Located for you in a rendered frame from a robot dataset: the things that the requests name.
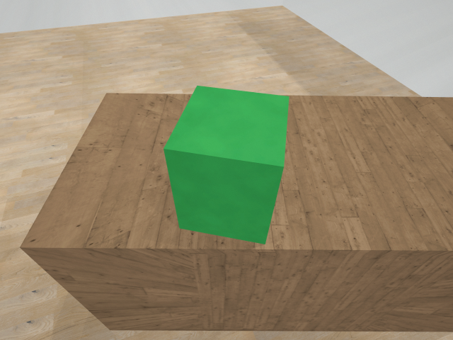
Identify pedestal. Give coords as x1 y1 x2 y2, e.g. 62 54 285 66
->
20 93 453 332

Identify carton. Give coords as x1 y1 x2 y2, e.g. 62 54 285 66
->
164 86 289 244

